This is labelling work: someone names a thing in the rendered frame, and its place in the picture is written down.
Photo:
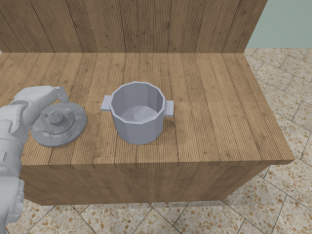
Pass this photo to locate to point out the lid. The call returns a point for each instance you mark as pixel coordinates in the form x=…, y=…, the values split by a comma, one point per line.
x=75, y=122

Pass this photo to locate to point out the robot left hand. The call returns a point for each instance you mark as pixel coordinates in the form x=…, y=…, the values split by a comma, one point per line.
x=43, y=96

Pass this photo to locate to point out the knob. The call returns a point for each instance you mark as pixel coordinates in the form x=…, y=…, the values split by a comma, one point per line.
x=56, y=118

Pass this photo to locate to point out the pot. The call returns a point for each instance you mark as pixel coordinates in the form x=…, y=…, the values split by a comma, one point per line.
x=138, y=110

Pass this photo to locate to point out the left robot upper arm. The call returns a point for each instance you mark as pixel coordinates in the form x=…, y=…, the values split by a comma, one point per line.
x=11, y=200

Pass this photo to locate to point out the left robot forearm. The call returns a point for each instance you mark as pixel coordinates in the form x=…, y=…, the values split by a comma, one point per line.
x=16, y=120

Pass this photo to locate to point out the table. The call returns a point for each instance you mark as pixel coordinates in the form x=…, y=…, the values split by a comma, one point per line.
x=222, y=133

